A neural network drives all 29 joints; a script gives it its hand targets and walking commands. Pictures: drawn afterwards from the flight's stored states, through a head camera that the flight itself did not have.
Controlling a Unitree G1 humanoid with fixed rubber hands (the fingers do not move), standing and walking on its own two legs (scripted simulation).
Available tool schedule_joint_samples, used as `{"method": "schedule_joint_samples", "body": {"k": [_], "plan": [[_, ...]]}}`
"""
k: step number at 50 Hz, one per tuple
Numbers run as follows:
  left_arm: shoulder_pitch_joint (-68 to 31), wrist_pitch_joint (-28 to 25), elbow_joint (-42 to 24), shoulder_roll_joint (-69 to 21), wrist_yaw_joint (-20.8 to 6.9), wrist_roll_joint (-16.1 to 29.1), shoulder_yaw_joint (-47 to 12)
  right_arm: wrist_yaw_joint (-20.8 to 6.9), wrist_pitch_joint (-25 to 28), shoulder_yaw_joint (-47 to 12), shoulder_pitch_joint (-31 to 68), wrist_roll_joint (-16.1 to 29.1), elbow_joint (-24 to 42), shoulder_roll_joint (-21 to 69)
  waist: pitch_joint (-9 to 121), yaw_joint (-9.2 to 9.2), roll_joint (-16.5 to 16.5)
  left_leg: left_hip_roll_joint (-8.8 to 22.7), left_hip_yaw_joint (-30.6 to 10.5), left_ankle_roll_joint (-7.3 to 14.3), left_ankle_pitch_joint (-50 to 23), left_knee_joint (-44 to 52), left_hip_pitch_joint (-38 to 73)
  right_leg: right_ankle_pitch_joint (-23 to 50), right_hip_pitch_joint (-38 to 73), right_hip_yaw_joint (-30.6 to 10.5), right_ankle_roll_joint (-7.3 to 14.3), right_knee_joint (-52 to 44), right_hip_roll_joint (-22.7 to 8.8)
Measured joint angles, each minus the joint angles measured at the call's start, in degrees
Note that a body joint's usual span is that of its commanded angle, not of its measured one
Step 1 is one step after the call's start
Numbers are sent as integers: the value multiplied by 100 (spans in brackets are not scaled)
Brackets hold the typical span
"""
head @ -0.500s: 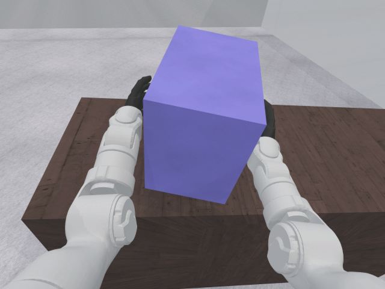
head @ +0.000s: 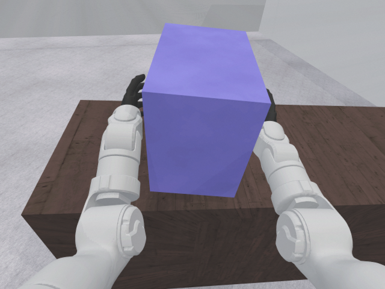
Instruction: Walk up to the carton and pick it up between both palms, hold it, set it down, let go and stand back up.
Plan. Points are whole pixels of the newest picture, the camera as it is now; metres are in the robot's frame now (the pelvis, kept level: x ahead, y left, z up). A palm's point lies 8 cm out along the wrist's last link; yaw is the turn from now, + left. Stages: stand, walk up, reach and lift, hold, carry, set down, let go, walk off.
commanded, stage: reach and lift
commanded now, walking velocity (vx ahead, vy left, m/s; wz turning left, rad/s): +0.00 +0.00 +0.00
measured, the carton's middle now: (199, 108) +0.45 -0.01 +0.17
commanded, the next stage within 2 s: hold in 1.34 s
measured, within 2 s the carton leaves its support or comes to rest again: neither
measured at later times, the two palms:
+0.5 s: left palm (125, 107) +0.40 +0.15 +0.21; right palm (263, 108) +0.40 -0.13 +0.21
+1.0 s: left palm (121, 99) +0.39 +0.15 +0.23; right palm (264, 100) +0.40 -0.13 +0.24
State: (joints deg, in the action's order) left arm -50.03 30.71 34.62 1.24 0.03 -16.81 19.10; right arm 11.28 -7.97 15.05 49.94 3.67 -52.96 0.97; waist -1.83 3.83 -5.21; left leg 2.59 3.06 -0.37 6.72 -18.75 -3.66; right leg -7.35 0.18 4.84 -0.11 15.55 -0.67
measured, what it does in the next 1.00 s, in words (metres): stands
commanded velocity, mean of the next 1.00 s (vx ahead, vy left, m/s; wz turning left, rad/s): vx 0.00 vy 0.00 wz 0.00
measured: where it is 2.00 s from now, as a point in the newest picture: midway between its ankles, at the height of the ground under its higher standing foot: outside the picture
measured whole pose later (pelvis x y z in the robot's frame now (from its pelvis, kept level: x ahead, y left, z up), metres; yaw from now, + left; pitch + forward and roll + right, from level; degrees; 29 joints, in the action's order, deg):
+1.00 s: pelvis +0.02 +0.00 +0.00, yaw +1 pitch -8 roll -1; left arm -43.8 49.3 11.5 0.2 0.7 -15.0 17.4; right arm 16.3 -27.7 1.2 50.1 18.1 -35.6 -4.5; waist 0.8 4.9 -1.8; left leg 2.7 1.7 -0.7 10.2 -22.1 -3.9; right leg -10.2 1.3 5.9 -0.3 17.0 -0.6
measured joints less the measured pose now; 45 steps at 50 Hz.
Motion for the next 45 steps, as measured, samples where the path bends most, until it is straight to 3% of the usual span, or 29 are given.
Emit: {"method": "schedule_joint_samples", "body": {"k": [7, 17, 36, 45], "plan": [[142, 413, -508, -123, 113, 25, 68, 9, -389, -451, 137, 364, 125, -213, 83, 19, 96, 13, -40, -21, -42, 28, -61, -15, -80, 38, 33, 46, 15], [192, 760, -920, -108, 99, 103, 164, 89, -837, -648, 352, 533, 362, -269, 181, 60, 155, 10, -155, -58, -43, 9, -197, -89, -196, 148, 64, 118, 17], [730, 1445, -2100, -65, 67, 241, -228, 435, -1553, -1339, -148, 1258, 1613, -439, 146, 112, 255, -1, -199, -59, 258, -260, -130, -264, 7, 182, 11, 135, 6], [717, 1755, -2361, -100, 81, 216, -228, 495, -1860, -1402, -108, 1405, 1829, -518, 204, 112, 315, 0, -154, -41, 338, -328, -61, -289, 86, 133, -16, 139, 2]]}}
